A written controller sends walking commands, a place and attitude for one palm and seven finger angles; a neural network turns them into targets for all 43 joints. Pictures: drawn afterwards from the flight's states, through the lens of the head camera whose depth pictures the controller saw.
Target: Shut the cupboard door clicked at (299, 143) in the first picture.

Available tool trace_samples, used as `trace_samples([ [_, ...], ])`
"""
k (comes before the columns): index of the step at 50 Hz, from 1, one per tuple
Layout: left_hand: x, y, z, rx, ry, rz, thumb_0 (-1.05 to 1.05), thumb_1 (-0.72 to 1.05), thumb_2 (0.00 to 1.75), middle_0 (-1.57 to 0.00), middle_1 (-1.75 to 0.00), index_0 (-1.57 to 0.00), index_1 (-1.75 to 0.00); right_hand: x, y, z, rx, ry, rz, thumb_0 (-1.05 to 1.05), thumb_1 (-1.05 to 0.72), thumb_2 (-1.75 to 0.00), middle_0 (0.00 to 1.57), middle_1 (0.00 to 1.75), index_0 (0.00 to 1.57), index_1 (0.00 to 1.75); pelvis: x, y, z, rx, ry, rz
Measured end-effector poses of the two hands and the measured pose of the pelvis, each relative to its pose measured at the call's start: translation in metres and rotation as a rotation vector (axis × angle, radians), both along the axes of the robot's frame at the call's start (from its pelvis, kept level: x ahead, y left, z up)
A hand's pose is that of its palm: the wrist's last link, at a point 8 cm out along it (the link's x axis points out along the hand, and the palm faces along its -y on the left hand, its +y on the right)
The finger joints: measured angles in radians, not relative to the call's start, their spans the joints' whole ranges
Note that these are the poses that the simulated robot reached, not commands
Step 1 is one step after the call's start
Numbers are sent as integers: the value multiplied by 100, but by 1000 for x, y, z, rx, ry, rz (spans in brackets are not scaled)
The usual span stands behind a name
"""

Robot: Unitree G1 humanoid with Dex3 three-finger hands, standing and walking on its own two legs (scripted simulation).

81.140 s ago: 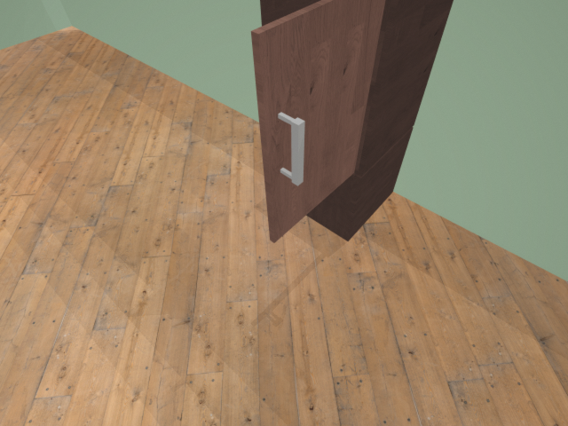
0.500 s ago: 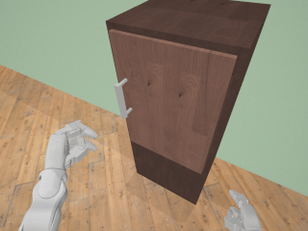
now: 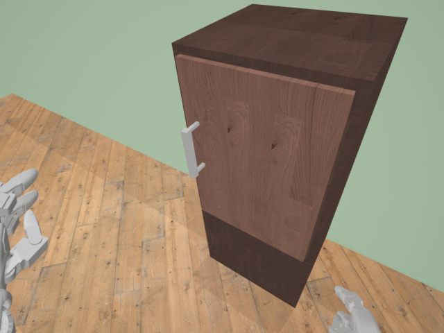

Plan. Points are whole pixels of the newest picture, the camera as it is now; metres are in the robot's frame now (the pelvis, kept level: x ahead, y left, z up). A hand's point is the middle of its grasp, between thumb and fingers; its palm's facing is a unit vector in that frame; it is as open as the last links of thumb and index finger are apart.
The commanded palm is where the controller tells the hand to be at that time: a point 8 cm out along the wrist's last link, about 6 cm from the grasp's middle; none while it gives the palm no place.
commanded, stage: draw the hand back to the body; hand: left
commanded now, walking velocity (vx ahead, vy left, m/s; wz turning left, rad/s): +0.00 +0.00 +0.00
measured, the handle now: (194, 150) +0.59 +0.17 -0.01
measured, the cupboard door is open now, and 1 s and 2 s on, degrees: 0 0 0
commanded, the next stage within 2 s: step back with the hand held close in 0.28 s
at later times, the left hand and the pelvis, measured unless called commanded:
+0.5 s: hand (57, 239) +0.19 +0.26 +0.16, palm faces +0.45 -0.78 -0.44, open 7.4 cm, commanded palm +0.13 +0.29 +0.17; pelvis -0.01 -0.01 +0.00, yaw +0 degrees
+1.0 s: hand (24, 273) +0.14 +0.29 +0.14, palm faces +0.42 -0.78 -0.47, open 7.4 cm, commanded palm +0.08 +0.32 +0.17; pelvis -0.06 +0.02 -0.02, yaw -1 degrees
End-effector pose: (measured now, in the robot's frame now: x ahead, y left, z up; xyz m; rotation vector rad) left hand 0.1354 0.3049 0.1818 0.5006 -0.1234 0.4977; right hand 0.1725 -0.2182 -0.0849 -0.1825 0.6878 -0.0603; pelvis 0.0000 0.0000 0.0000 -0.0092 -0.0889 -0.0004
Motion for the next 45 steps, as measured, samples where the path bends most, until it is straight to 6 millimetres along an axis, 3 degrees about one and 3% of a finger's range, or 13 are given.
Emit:
trace_samples([
  [8, 3, -11, -20, -76, 22, -10, 1, 90, 90, -23, -32, -23, -32, -7, -8, 1, -25, -4, -8, 1, -90, -90, 20, 30, 20, 30, -7, -3, 0, 4, -3, 2],
  [18, 7, -17, -1, -14, -36, -59, 1, 89, 90, -21, -30, -22, -30, -11, -11, 5, -10, -36, -35, 1, -90, -90, 20, 30, 20, 30, -7, -6, 0, 3, -14, -10],
  [25, 9, -12, -5, 12, -2, -49, 1, 89, 90, -21, -30, -21, -30, -18, -16, -1, -10, 6, -48, 1, -90, -90, 20, 30, 20, 30, -10, -5, -1, -9, 35, -7],
  [34, 13, -6, -11, 49, 39, -112, 1, 89, 90, -21, -30, -21, -30, -38, -25, -7, -69, 83, -134, 1, -90, -90, 20, 30, 20, 30, -16, 10, -6, -1, 89, -13],
  [40, 4, 5, 1, 114, 3, -133, 1, 89, 90, -21, -30, -22, -30, -50, -19, -2, -76, 67, -162, 1, -90, -90, 20, 30, 20, 30, -30, 17, -10, 6, 91, -25],
  [45, -13, 13, -4, 104, -24, -125, 1, 89, 90, -21, -30, -22, -30, -64, -11, 2, -79, 43, -155, 1, -90, -90, 20, 30, 20, 30, -46, 20, -13, -1, 90, -27],
])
